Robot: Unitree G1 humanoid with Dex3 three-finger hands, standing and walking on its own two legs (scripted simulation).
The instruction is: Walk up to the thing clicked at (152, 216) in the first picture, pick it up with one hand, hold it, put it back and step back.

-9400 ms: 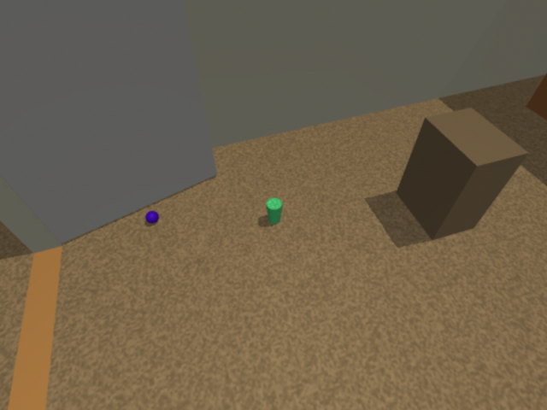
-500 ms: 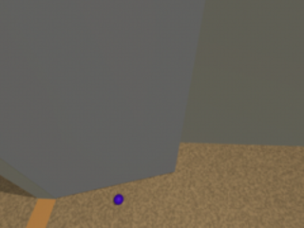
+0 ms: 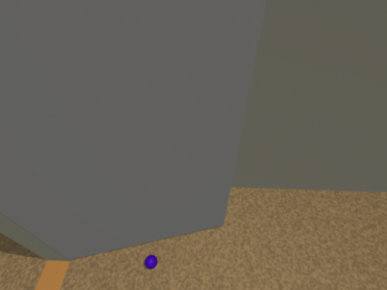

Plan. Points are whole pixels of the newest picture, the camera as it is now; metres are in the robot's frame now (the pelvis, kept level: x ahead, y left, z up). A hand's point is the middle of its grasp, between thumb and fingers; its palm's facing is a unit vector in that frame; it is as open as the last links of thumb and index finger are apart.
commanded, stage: stand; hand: left
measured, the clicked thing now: (151, 261) +0.37 +0.25 -0.75
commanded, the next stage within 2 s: rise first in 1.60 s
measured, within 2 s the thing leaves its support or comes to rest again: neither
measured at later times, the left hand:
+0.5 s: hand out of the picture +0.08 +0.26 -0.16, palm faces -0.02 -0.94 -0.34, open 7.4 cm
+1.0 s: hand out of the picture +0.07 +0.26 -0.16, palm faces -0.02 -0.94 -0.35, open 7.4 cm
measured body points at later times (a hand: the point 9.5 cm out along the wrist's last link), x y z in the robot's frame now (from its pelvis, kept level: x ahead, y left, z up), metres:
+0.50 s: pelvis +0.00 +0.00 +0.00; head +0.01 +0.00 +0.45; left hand +0.08 +0.30 -0.13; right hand +0.08 -0.30 -0.13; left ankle -0.02 +0.13 -0.75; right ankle -0.01 -0.12 -0.75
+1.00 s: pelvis +0.00 +0.01 +0.00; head +0.01 +0.01 +0.45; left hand +0.07 +0.31 -0.13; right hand +0.07 -0.29 -0.13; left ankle -0.02 +0.13 -0.75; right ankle -0.01 -0.12 -0.75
